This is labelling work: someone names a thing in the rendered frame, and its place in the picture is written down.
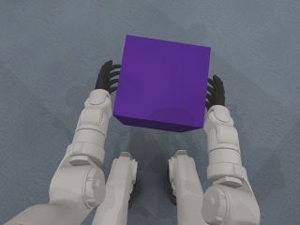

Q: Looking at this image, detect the robot left upper arm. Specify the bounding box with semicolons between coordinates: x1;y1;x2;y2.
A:
4;165;106;225

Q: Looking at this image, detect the robot right hand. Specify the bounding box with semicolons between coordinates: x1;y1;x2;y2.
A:
205;75;226;111

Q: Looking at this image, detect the left robot forearm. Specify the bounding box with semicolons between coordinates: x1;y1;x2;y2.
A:
49;89;113;199

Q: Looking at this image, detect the right robot forearm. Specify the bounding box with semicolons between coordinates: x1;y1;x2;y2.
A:
203;105;261;219

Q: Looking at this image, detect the carton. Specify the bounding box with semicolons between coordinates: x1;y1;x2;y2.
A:
112;35;211;133

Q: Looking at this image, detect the left robot thigh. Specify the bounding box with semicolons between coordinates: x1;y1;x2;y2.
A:
92;156;138;225

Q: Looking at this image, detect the right robot shin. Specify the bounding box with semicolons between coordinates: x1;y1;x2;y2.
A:
171;150;196;196

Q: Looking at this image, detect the robot right upper arm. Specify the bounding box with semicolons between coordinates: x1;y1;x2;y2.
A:
201;184;260;225

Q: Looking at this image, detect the robot left hand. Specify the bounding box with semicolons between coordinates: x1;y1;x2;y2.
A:
95;60;121;94

